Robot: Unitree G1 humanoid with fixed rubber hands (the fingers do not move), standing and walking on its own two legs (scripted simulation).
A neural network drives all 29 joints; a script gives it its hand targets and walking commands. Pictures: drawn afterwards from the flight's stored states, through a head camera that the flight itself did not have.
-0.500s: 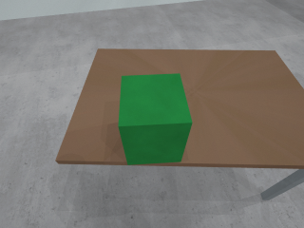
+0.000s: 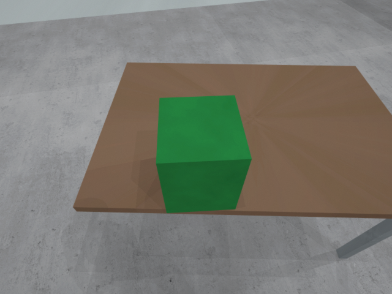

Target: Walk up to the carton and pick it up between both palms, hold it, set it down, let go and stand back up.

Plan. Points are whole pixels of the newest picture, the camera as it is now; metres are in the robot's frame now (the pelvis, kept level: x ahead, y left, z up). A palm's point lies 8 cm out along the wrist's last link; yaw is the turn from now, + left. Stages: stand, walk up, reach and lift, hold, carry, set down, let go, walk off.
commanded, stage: walk up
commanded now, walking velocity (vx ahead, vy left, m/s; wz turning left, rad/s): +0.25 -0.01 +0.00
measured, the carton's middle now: (199, 156) +0.45 -0.01 -0.05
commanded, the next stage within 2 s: none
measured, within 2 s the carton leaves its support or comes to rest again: neither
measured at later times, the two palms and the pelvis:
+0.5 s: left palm out of the picture +0.02 +0.26 -0.16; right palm out of the picture +0.06 -0.15 -0.14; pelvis +0.06 +0.06 +0.00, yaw +0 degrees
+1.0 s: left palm out of the picture +0.08 +0.24 -0.14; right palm out of the picture -0.01 -0.17 -0.15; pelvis +0.07 +0.02 +0.00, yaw -1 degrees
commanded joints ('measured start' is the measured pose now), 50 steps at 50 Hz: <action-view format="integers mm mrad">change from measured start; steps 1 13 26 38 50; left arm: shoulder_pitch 200 186 139 -135 28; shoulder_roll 124 44 95 29 103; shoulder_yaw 52 3 -11 5 7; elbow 13 5 30 -136 -33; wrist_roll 4 -15 -3 18 -9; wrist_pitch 1 -6 29 15 8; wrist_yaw -3 -9 12 -55 -4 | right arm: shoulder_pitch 134 188 85 201 187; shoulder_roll -93 -126 -116 -147 -93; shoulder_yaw -13 -30 -39 -80 -14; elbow -8 -101 -107 -61 -45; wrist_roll -12 5 -2 -22 -8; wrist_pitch -2 -52 -24 -18 -5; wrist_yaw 7 9 7 14 19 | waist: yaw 34 2 6 -38 -20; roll -57 77 7 257 -89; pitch -51 -61 7 112 53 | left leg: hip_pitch -116 135 60 -123 -43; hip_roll -14 169 67 262 52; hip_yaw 55 -43 14 -243 66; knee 84 2 -30 -360 -78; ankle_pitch -296 763 542 -345 167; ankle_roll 51 108 122 204 48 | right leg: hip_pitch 55 -174 -34 -364 -44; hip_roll -162 -117 -169 -200 -200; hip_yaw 176 32 41 34 69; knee -108 65 -29 537 -122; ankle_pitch -386 84 182 -232 225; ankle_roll -33 38 64 48 23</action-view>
